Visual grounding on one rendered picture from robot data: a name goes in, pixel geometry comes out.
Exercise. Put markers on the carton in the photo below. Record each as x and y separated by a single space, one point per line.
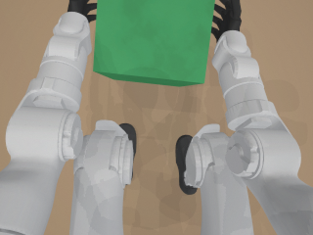
163 42

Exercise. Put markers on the robot left foot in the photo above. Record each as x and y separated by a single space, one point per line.
131 132

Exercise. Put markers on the right robot forearm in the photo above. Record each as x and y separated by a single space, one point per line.
242 87

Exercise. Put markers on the left robot forearm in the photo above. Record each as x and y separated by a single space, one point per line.
62 68

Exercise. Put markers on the robot right upper arm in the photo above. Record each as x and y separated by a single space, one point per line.
268 160

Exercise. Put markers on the right robot hand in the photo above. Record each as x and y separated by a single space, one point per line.
231 17

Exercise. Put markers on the robot left upper arm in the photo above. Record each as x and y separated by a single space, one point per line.
40 141

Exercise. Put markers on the right robot thigh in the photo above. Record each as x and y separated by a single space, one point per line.
225 208

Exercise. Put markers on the left robot hand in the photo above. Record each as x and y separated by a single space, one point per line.
81 7

